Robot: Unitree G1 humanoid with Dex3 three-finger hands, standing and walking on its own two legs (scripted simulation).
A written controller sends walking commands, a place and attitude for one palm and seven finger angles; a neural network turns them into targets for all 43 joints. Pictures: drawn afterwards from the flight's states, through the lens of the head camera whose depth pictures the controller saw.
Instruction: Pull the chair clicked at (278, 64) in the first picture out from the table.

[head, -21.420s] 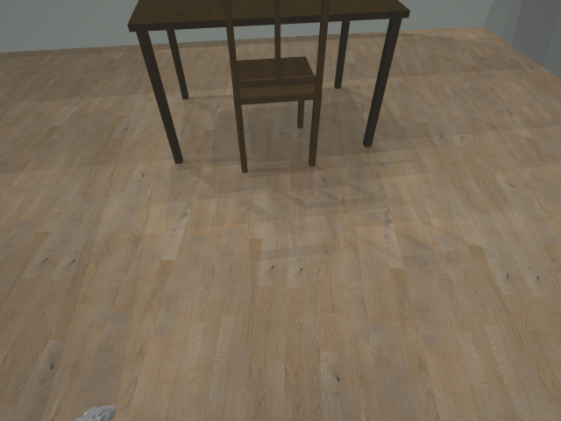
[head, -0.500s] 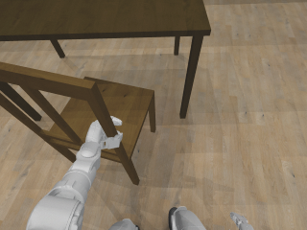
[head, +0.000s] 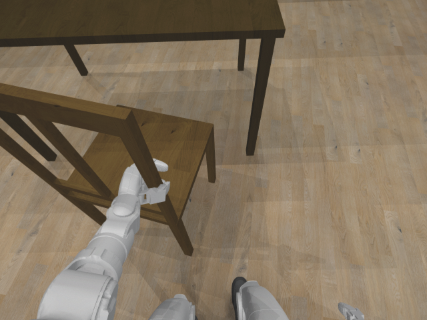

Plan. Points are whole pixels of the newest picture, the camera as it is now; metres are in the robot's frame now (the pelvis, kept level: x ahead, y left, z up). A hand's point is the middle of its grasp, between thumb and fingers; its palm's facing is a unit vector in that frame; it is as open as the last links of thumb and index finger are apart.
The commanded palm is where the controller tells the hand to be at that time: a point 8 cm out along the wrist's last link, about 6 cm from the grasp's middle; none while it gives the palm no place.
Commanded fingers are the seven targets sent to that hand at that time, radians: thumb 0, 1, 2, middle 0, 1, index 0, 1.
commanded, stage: step backward, pulling the chair out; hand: left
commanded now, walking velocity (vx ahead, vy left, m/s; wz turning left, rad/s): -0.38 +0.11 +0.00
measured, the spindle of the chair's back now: (78, 163) +0.46 +0.30 -0.05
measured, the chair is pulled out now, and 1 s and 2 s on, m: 0.35 0.42 0.41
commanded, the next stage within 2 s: none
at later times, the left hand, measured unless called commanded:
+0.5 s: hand (156, 207) +0.34 +0.11 -0.04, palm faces -0.06 -0.98 -0.18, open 6.3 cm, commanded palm +0.33 +0.17 -0.04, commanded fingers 0.00 0.90 0.90 -0.50 -1.45 -0.50 -1.45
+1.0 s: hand (155, 221) +0.31 +0.11 -0.04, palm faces -0.10 -0.98 -0.19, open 6.3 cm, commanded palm +0.32 +0.17 -0.04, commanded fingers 0.00 0.90 0.90 -0.50 -1.45 -0.50 -1.45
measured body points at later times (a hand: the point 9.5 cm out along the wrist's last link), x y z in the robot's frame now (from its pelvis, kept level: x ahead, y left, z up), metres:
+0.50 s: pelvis -0.05 +0.00 +0.01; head +0.05 -0.01 +0.44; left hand +0.34 +0.16 -0.03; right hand +0.05 -0.27 -0.13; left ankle -0.04 +0.12 -0.72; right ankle +0.08 -0.09 -0.71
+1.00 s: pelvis -0.05 +0.01 +0.01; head +0.01 -0.01 +0.45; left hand +0.31 +0.16 -0.03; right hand +0.02 -0.25 -0.13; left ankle -0.04 +0.12 -0.71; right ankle +0.08 -0.09 -0.71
